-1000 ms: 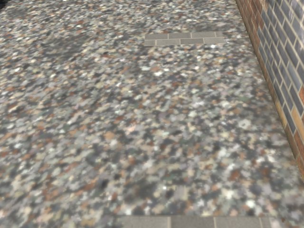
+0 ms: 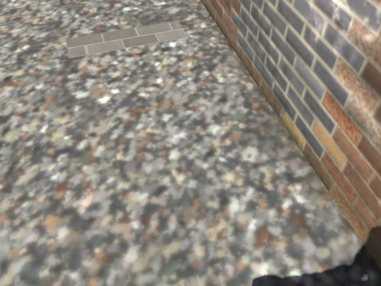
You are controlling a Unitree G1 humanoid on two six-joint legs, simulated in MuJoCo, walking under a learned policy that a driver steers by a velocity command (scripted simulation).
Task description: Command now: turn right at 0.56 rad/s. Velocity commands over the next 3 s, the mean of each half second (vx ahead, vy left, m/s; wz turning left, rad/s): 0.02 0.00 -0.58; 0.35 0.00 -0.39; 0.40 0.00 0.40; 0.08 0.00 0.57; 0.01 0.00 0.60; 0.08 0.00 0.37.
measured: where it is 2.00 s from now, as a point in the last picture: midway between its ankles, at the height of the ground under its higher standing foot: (234, 284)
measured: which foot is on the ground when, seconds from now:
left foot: down 0.00-0.46, up 0.48-0.96, down 0.98-1.00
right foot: down 0.00-0.02, up 0.04-0.44, down 0.46-0.98, up 1.00-1.00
